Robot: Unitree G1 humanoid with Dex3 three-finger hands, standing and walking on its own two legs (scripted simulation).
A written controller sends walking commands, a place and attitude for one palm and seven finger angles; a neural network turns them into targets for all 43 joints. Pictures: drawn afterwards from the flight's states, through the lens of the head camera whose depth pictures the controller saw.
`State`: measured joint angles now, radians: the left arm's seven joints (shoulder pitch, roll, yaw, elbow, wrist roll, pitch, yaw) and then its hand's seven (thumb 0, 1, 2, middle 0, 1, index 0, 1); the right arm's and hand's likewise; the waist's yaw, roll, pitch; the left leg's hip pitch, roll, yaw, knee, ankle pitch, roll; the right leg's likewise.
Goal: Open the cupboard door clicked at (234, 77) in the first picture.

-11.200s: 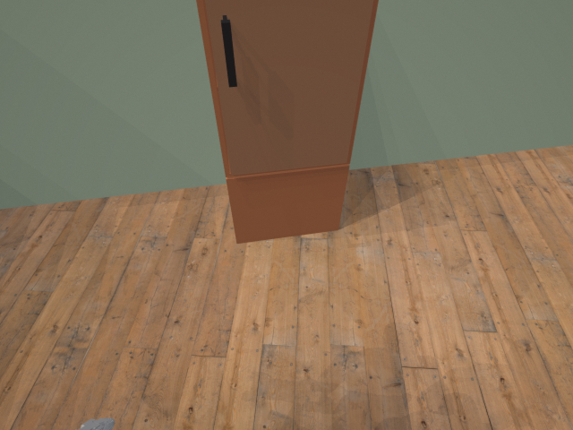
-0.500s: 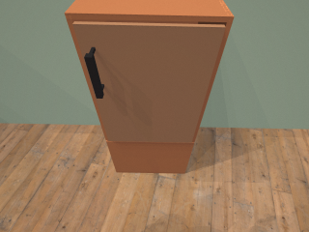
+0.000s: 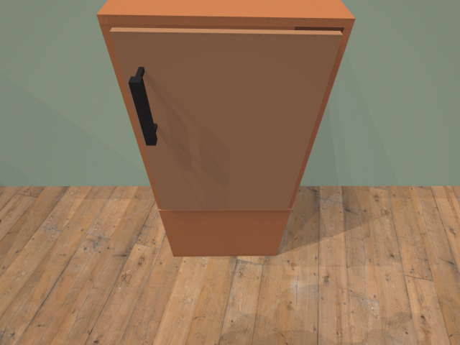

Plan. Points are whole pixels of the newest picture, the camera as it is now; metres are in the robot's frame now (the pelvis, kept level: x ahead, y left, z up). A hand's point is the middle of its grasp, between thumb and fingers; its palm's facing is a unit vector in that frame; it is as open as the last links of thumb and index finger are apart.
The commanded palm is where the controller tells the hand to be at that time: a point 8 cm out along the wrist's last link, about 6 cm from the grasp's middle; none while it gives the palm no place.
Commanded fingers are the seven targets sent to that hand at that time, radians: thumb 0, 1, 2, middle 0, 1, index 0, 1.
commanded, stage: look again from close up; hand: left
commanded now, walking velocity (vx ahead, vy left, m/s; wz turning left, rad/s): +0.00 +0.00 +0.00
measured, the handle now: (146, 108) +0.55 +0.22 +0.11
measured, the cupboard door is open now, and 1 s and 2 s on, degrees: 0 0 0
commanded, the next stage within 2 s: raise the hand with hooked fingers in 0.34 s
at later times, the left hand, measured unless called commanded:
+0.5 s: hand out of the picture +0.02 +0.22 -0.15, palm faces +0.11 -0.96 -0.25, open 7.4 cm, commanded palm +0.08 +0.27 -0.05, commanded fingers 0.00 0.81 0.86 -0.21 -0.36 -0.21 -0.36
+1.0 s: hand (89, 341) +0.13 +0.22 +0.00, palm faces +0.13 -0.99 -0.07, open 9.4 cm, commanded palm +0.12 +0.28 +0.01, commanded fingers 0.00 0.22 0.61 -0.25 -0.74 -0.25 -0.74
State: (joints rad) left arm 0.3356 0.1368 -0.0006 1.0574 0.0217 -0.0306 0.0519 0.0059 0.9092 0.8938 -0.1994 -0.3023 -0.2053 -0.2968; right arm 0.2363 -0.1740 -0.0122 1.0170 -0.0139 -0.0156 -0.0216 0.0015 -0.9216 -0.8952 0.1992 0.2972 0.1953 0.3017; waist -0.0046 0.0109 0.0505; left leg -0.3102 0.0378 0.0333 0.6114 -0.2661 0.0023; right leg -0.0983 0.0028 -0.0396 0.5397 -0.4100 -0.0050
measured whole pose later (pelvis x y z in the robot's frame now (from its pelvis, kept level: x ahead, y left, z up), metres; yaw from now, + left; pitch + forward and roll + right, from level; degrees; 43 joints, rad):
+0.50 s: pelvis -0.02 +0.02 +0.00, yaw +0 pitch +0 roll +0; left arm 0.42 0.21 0.04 0.69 -0.04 0.08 0.05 0.01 0.91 0.89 -0.20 -0.30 -0.21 -0.30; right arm 0.29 -0.20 0.00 0.96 0.01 -0.06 -0.03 0.00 -0.91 -0.89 0.20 0.30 0.20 0.30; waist 0.01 0.00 0.04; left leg -0.34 0.01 0.05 0.53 -0.20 0.03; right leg -0.16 -0.03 -0.03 0.52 -0.36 0.01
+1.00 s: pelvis -0.05 -0.03 -0.07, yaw +2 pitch +10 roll -3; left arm 0.39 0.26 0.32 0.06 -0.35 -0.43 -0.39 0.02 0.45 0.70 -0.23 -0.60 -0.24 -0.59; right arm 0.19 -0.25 -0.02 0.58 0.02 -0.24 -0.10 0.01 -0.91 -0.90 0.20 0.30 0.20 0.30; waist 0.06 0.02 -0.11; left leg -0.87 0.07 -0.07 1.07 -0.37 -0.03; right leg -0.65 0.04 -0.12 1.07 -0.59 -0.05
